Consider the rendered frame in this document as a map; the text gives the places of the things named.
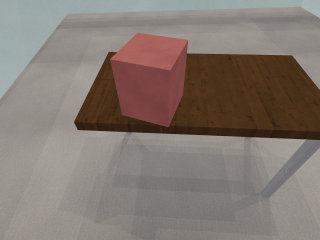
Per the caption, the table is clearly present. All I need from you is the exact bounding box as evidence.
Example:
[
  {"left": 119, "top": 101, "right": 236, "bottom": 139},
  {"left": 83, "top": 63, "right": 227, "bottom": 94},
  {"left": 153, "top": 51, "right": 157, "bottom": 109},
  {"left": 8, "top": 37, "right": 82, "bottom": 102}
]
[{"left": 74, "top": 52, "right": 320, "bottom": 198}]

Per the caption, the carton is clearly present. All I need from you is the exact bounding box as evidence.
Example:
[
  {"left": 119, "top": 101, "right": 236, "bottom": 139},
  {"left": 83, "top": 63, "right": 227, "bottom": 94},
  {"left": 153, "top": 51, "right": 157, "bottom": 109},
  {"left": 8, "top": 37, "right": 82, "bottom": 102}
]
[{"left": 110, "top": 33, "right": 188, "bottom": 127}]

